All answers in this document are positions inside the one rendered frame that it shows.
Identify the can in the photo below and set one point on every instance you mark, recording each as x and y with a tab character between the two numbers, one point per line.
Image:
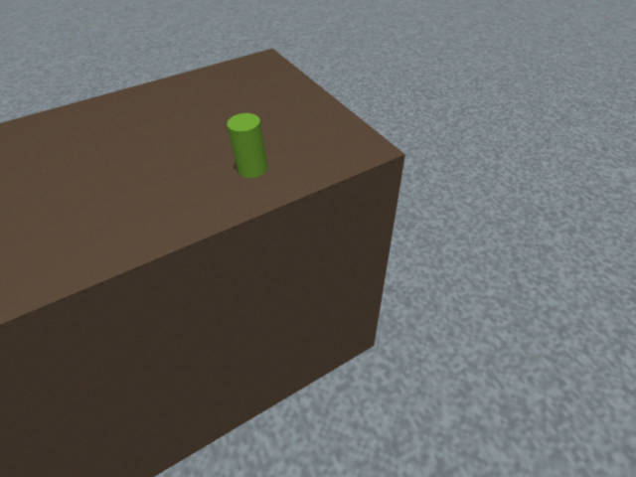
247	142

